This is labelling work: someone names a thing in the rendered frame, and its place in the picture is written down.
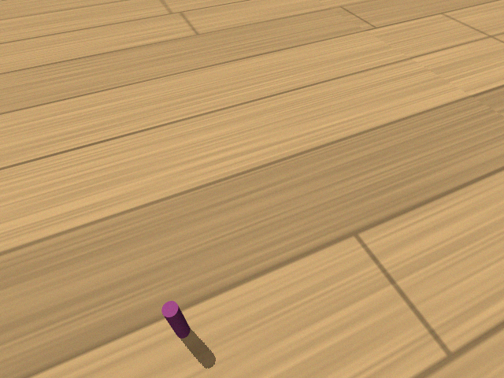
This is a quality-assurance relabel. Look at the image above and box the can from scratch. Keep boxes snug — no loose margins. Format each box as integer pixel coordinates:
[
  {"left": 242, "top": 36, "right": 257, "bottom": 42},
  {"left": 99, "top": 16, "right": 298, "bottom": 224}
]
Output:
[{"left": 161, "top": 301, "right": 190, "bottom": 339}]

